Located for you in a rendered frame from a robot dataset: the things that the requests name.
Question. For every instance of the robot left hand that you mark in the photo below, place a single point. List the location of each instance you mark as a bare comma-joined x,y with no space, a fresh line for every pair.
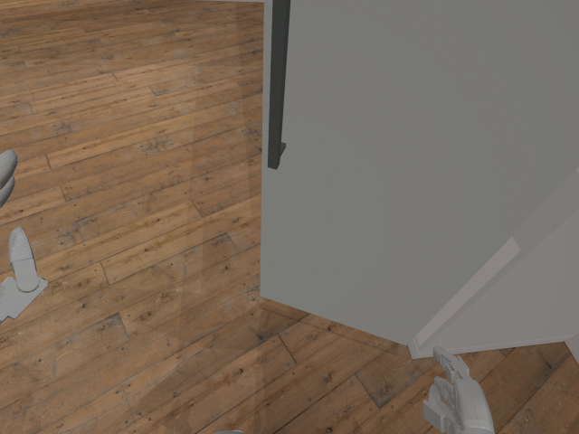
16,294

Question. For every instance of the fridge door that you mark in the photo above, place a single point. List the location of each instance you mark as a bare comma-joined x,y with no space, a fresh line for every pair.
420,136

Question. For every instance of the handle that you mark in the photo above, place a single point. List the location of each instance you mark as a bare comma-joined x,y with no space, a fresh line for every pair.
279,49

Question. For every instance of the robot right hand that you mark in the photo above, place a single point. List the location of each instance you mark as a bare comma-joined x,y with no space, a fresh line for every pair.
466,406

